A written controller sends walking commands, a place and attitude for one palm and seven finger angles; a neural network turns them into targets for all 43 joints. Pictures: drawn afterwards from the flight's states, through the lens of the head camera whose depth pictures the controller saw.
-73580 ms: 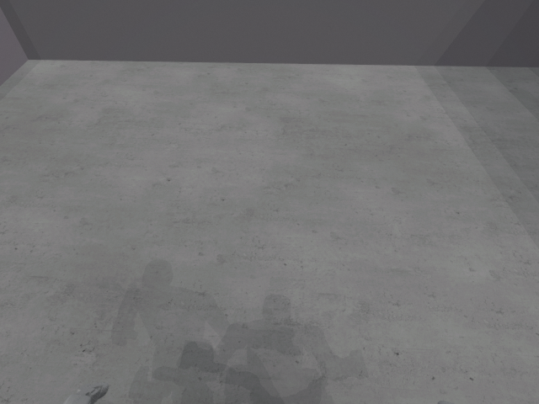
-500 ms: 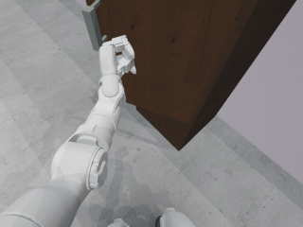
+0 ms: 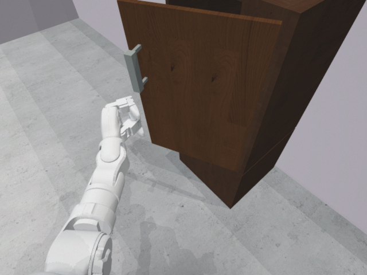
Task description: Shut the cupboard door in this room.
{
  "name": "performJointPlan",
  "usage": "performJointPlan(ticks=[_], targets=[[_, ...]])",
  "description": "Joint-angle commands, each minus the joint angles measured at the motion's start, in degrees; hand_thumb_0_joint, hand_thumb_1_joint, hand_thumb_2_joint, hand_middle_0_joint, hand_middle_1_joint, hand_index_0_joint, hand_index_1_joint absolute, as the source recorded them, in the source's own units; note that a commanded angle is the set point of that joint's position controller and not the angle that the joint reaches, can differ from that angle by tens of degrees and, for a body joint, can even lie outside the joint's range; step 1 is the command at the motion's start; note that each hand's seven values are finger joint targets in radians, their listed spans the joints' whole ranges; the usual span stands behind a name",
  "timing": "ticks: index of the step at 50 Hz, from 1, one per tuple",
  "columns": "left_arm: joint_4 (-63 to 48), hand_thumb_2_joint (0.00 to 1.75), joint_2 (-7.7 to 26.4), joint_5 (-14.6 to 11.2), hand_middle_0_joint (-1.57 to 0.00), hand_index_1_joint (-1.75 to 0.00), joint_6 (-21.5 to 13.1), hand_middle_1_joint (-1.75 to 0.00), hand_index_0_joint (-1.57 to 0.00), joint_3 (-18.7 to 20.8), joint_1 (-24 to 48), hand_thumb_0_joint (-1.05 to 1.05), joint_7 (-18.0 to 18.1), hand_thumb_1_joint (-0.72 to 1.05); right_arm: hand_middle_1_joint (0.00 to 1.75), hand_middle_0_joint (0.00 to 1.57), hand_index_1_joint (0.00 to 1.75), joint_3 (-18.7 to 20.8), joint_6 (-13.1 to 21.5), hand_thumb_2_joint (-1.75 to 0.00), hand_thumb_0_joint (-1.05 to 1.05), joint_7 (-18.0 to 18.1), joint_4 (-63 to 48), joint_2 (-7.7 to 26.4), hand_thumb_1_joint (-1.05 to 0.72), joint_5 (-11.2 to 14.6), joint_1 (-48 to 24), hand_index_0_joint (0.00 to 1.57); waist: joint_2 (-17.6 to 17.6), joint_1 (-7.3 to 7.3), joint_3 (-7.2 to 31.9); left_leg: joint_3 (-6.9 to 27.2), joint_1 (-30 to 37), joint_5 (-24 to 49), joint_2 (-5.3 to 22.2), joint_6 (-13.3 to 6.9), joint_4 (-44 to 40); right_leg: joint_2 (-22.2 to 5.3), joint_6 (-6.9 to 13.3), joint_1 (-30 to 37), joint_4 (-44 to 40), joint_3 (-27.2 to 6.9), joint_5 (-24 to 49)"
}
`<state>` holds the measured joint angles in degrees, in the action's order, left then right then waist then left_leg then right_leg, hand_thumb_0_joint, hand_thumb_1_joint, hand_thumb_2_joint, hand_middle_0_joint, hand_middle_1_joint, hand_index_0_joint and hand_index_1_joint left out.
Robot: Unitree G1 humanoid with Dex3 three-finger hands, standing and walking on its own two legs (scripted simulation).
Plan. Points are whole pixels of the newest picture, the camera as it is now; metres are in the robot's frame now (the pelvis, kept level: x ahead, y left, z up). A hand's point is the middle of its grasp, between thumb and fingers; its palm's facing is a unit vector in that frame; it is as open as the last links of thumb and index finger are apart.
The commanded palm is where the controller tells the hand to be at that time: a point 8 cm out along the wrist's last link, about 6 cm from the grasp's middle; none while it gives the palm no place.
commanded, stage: draw the hand back to the body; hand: left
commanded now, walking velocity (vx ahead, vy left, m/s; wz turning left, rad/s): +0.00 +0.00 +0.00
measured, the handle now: (138, 68) +0.66 +0.12 +0.09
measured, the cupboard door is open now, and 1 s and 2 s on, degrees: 26 26 26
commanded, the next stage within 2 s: step back with the hand held close in 1.24 s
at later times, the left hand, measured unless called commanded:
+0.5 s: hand (60, 183) +0.26 +0.19 +0.15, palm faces +0.24 -0.94 -0.26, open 3.6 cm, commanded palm +0.22 +0.24 +0.17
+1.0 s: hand out of the picture +0.17 +0.30 +0.19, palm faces +0.55 -0.71 -0.43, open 7.0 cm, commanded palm +0.13 +0.32 +0.20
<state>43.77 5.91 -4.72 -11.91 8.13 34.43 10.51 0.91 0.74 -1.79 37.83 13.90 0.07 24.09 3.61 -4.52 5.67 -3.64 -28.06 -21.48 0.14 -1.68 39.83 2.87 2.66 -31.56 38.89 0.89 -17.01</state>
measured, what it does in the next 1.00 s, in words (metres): stands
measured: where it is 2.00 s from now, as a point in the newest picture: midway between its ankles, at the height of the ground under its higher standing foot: outside the picture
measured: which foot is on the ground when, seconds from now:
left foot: down 0.00-1.00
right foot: down 0.00-1.00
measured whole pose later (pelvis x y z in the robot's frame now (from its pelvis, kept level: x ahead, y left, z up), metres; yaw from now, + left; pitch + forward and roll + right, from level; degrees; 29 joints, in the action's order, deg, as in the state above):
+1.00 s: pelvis +0.01 +0.01 +0.03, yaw +3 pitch -4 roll -1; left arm -20.6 19.8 -3.1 -6.5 21.0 -27.5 7.5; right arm 0.1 5.2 4.1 37.1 14.2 0.9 11.9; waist 5.1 4.4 -0.1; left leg -0.5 -4.6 -15.5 -2.0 -2.5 23.7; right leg 1.1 1.3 -6.6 22.2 3.3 -12.1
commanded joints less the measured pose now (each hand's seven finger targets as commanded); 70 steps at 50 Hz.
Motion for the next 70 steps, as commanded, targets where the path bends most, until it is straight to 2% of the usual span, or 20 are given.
performJointPlan(ticks=[1, 4, 7, 8, 9, 11, 13, 21, 26, 30, 43, 46, 48, 53, 56, 59, 62, 68, 69, 70], targets=[[-33.7, 0.90, 4.1, -2.8, -1.30, -1.50, -4.6, -1.50, -1.30, -4.8, 26.7, 0.00, -2.8, 0.90, 0.30, 0.20, 0.30, 2.2, 5.1, -0.90, 0.00, 2.6, -9.5, 6.1, -0.90, 1.5, -6.6, 0.20, -4.8, 0.66, 20.3, 1.7, 11.9, 16.9, -0.5, -0.4, -6.0, -0.7, -1.7, 18.9, -6.9, -0.4, 19.9], [-32.5, 0.90, 4.8, -0.8, -1.27, -1.47, -4.4, -1.47, -1.27, -5.6, 15.3, 0.00, -3.8, 0.90, 0.30, 0.20, 0.30, 1.4, 6.6, -0.90, 0.00, 2.9, -8.4, 5.7, -0.90, 1.5, -8.6, 0.20, -2.6, 2.15, 14.9, 2.3, 12.4, 14.8, -0.3, 0.0, -7.5, -1.1, -1.4, 16.2, -7.4, 0.2, 15.6], [-30.1, 0.90, 5.4, -1.0, -1.19, -1.38, 0.8, -1.38, -1.19, -5.3, 4.3, 0.00, -5.7, 0.90, 0.30, 0.20, 0.30, 0.6, 6.4, -0.90, 0.00, 2.9, -9.4, 5.7, -0.90, 2.5, -11.8, 0.20, -2.4, 4.21, 8.9, 2.0, 11.1, 10.4, -0.7, 0.3, -10.1, -2.0, -1.3, 16.6, -9.8, -0.2, 10.1], [-30.2, 0.90, 6.4, -1.7, -1.16, -1.35, 3.3, -1.35, -1.16, -4.4, 1.3, 0.00, -6.5, 0.90, 0.30, 0.20, 0.30, 0.4, 6.0, -0.90, 0.00, 3.2, -9.9, 5.7, -0.90, 3.0, -13.1, 0.20, -3.4, 4.88, 7.4, 1.8, 10.7, 8.8, -0.8, 0.3, -10.8, -2.2, -1.4, 17.4, -11.0, -0.6, 7.9], [-38.5, 0.90, 7.9, 0.8, -1.13, -1.32, 0.5, -1.32, -1.13, -8.6, 0.7, 0.00, -6.4, 0.90, 0.30, 0.20, 0.30, 0.5, 4.7, -0.90, 0.00, 3.4, -11.0, 4.2, -0.90, 2.6, -14.3, 0.20, -5.9, 3.15, 4.9, 1.3, 11.4, 8.2, -0.3, 0.2, -13.6, -3.6, -2.2, 19.6, -14.5, -3.0, 5.2], [-37.7, 0.90, 11.3, 0.4, -1.08, -1.26, 0.1, -1.26, -1.08, -4.5, -7.9, 0.00, -6.4, 0.90, 0.30, 0.20, 0.30, 0.3, 3.2, -0.90, 0.00, 4.2, -11.8, 4.6, -0.90, 2.8, -16.7, 0.20, -11.1, 4.65, 2.5, 1.6, 10.1, 6.4, -0.3, -0.2, -14.3, -4.4, -2.7, 22.3, -17.1, -4.4, 1.5], [-43.2, 0.90, 12.3, 0.4, -1.02, -1.20, 0.5, -1.20, -1.02, -4.5, -10.0, 0.00, -6.8, 0.90, 0.30, 0.20, 0.30, -0.5, 2.0, -0.90, 0.00, 4.7, -12.8, 3.9, -0.90, 3.0, -19.5, 0.20, -10.1, 4.97, 1.2, 1.6, 12.6, 6.2, -0.1, -0.4, -15.6, -4.7, -2.5, 23.1, -18.7, -4.6, 0.1], [-62.1, 0.90, 16.0, 1.8, -0.81, -0.96, 1.7, -0.96, -0.81, -2.2, -16.9, 0.00, -5.6, 0.90, 0.30, 0.20, 0.30, -1.6, 2.6, -0.90, 0.00, 5.5, -13.4, 3.5, -0.90, 1.8, -21.0, 0.20, 4.8, 5.14, 3.2, 3.0, 21.0, 11.5, 0.3, 0.4, -19.8, -3.3, -1.1, 26.7, -19.9, -1.4, 7.3], [-65.6, 0.90, 16.8, 1.6, -0.67, -0.81, 2.9, -0.81, -0.67, 0.9, -31.3, 0.00, -4.9, 0.90, 0.30, 0.20, 0.30, -1.5, 3.7, -0.90, 0.00, 5.4, -13.2, 3.9, -0.90, 1.0, -20.8, 0.20, -2.7, 6.14, 2.4, 3.9, 21.8, 17.3, 0.7, 0.6, -20.8, -2.8, -1.3, 29.2, -19.5, 0.1, 12.5], [-67.2, 0.90, 18.2, 1.2, -0.56, -0.69, 3.4, -0.69, -0.56, 5.1, -40.4, 0.00, -4.9, 0.90, 0.30, 0.20, 0.30, -1.3, 3.3, -0.90, 0.00, 5.3, -12.8, 3.8, -0.90, 0.9, -21.3, 0.20, -5.1, 6.86, -0.3, 3.5, 20.6, 18.2, 0.6, 0.8, -20.9, -3.0, -1.6, 29.2, -19.9, 0.3, 13.5], [-78.7, 0.90, 27.7, 0.7, -0.20, -0.30, 1.7, -0.30, -0.20, 21.3, -58.7, 0.00, -2.7, 0.90, 0.30, 0.20, 0.30, 0.1, 6.5, -0.90, 0.00, 5.7, -11.5, 3.9, -0.90, 0.7, -20.2, 0.20, 2.7, 8.70, 0.5, 3.7, 19.8, 24.5, 0.9, 1.8, -19.1, -3.5, -1.7, 30.4, -18.7, 0.3, 16.1], [-75.5, 0.90, 22.3, 1.3, -0.20, -0.30, 1.9, -0.30, -0.20, 15.3, -55.5, 0.00, -3.0, 0.90, 0.30, 0.20, 0.30, 0.4, 7.5, -0.90, 0.00, 5.8, -10.1, 4.8, -0.90, 0.7, -19.8, 0.20, -0.3, 6.87, -5.8, 3.8, 19.3, 20.9, 1.2, 1.4, -19.8, -3.3, -2.0, 25.5, -20.0, 0.5, 12.3], [-74.3, 0.90, 22.3, 1.6, -0.20, -0.30, 2.0, -0.30, -0.20, 14.9, -53.5, 0.00, -2.5, 0.90, 0.30, 0.20, 0.30, 0.8, 7.8, -0.90, 0.00, 6.1, -9.8, 5.4, -0.90, 0.8, -19.2, 0.20, -1.4, 6.47, -6.6, 3.9, 19.5, 18.0, 1.3, 1.2, -20.3, -3.2, -2.2, 23.9, -19.9, 0.7, 9.5], [-75.3, 0.90, 24.5, 1.8, -0.20, -0.30, 1.4, -0.30, -0.20, 17.0, -53.3, 0.00, -2.1, 0.90, 0.30, 0.20, 0.30, 0.9, 8.3, -0.90, 0.00, 6.4, -10.0, 5.2, -0.90, 0.6, -19.6, 0.20, -1.9, 7.69, -1.8, 3.8, 20.3, 18.1, 0.6, 0.8, -20.2, -3.4, -1.9, 26.9, -19.4, 0.5, 10.1], [-77.5, 0.90, 26.7, 1.8, -0.20, -0.30, 1.2, -0.30, -0.20, 19.2, -54.9, 0.00, -2.0, 0.90, 0.30, 0.20, 0.30, 0.7, 8.7, -0.90, 0.00, 6.4, -9.9, 5.1, -0.90, 0.3, -19.7, 0.20, 0.9, 8.48, 1.3, 3.8, 20.6, 21.2, 0.5, 1.2, -19.7, -3.6, -1.7, 29.8, -18.8, 0.3, 13.2], [-78.8, 0.90, 25.5, 1.7, -0.20, -0.30, 1.3, -0.30, -0.20, 18.5, -55.5, 0.00, -2.2, 0.90, 0.30, 0.20, 0.30, 0.2, 8.9, -0.90, 0.00, 6.1, -10.2, 4.2, -0.90, 0.4, -20.0, 0.20, 3.7, 8.36, -0.3, 3.7, 20.1, 22.6, 0.7, 1.9, -19.7, -3.5, -1.6, 29.4, -18.7, 0.4, 14.0], [-77.0, 0.90, 25.3, 1.5, -0.20, -0.30, 1.8, -0.30, -0.20, 18.9, -56.4, 0.00, -2.5, 0.90, 0.30, 0.20, 0.30, 0.1, 8.7, -0.90, 0.00, 6.0, -10.1, 4.2, -0.90, 0.3, -20.0, 0.20, 2.2, 8.22, -3.8, 3.8, 18.6, 21.7, 0.9, 1.9, -20.1, -3.3, -1.6, 28.4, -19.2, 0.5, 13.3], [-74.9, 0.90, 24.1, 1.2, -0.20, -0.30, 2.0, -0.30, -0.20, 18.3, -56.9, 0.00, -2.9, 0.90, 0.30, 0.20, 0.30, 0.5, 8.0, -0.90, 0.00, 5.9, -10.2, 4.5, -0.90, 0.5, -19.6, 0.20, -0.1, 7.83, -4.0, 3.3, 18.9, 19.3, 1.1, 1.5, -20.4, -3.2, -1.8, 27.4, -19.8, 0.3, 11.5], [-77.8, 0.90, 31.0, 1.3, -0.20, -0.30, 0.0, -0.30, -0.20, 24.7, -51.1, 0.00, -2.4, 0.90, 0.30, 0.20, 0.30, 1.4, 6.8, -0.90, 0.00, 6.2, -12.6, 7.6, -0.90, 0.7, -18.6, 0.20, -0.6, 5.44, -6.6, 5.7, 13.4, 12.1, 2.4, 0.0, -18.3, -6.0, -1.0, 23.6, -21.3, -6.2, 12.4], [-74.8, 0.90, 26.1, 1.8, -0.20, -0.30, 0.1, -0.30, -0.20, 21.3, -57.2, 0.00, -2.2, 0.90, 0.30, 0.20, 0.30, 1.5, 5.8, -0.90, 0.00, 6.8, -12.0, 6.8, -0.90, -0.8, -17.6, 0.20, -4.5, 4.89, -4.8, 6.8, 14.5, 12.1, 2.0, 0.1, -16.0, -7.8, 0.1, 22.6, -21.0, -7.3, 14.1]])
